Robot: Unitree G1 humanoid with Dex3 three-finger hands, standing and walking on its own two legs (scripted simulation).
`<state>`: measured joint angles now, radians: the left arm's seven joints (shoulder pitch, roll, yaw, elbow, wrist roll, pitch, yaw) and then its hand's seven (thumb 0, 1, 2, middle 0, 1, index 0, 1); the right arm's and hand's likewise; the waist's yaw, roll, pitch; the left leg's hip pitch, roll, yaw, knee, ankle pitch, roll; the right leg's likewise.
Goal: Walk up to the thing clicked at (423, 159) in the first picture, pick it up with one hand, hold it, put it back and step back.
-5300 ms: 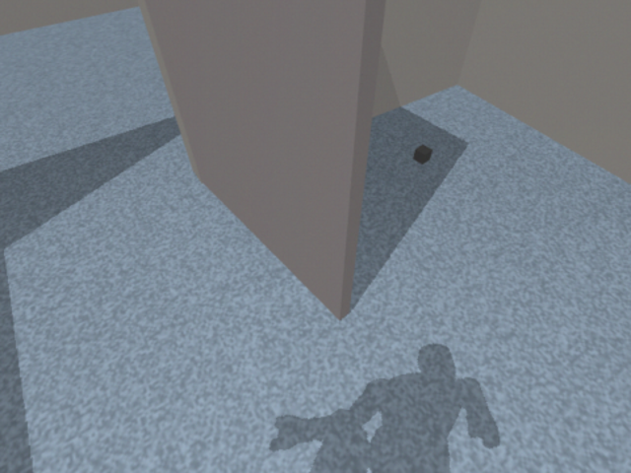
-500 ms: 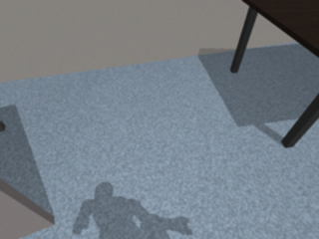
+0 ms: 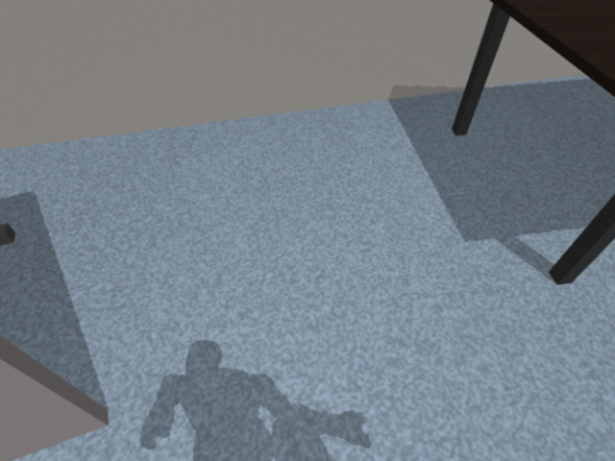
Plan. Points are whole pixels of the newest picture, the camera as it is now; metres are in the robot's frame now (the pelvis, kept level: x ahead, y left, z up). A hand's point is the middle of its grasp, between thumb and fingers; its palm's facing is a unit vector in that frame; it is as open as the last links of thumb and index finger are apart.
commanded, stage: stand
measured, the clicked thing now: (2, 234) +1.12 +1.32 -0.75
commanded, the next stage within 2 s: walk up in 0.90 s
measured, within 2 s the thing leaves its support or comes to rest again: neither
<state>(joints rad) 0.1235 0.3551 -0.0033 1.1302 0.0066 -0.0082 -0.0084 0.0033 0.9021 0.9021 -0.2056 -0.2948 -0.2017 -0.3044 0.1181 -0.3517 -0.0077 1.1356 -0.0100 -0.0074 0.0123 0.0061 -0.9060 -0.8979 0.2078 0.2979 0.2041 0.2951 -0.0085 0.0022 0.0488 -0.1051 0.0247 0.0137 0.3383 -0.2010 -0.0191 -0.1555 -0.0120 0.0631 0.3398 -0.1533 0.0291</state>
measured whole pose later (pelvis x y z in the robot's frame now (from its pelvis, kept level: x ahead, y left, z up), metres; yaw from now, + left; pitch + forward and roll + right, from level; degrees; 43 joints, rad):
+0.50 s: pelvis +0.02 +0.00 +0.00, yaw +0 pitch -1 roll +0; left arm 0.10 0.35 -0.01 1.12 0.01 -0.01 0.00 0.00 0.90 0.90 -0.21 -0.29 -0.20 -0.30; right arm 0.11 -0.35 -0.01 1.13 -0.01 -0.01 0.01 0.01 -0.91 -0.90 0.21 0.30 0.20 0.30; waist -0.01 0.00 0.05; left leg -0.09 0.02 0.01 0.33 -0.22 -0.02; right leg -0.14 -0.02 0.06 0.33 -0.17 0.03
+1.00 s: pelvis +0.02 +0.00 +0.00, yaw -1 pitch -2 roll +0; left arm 0.18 0.37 0.04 1.08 0.03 0.00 -0.04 0.00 0.90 0.90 -0.21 -0.29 -0.20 -0.30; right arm 0.17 -0.36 -0.05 1.06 -0.03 -0.03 0.04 0.01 -0.90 -0.90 0.21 0.30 0.21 0.30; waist 0.00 0.00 0.02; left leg -0.09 0.03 0.04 0.39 -0.32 0.02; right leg -0.23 -0.01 0.05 0.58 -0.40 -0.01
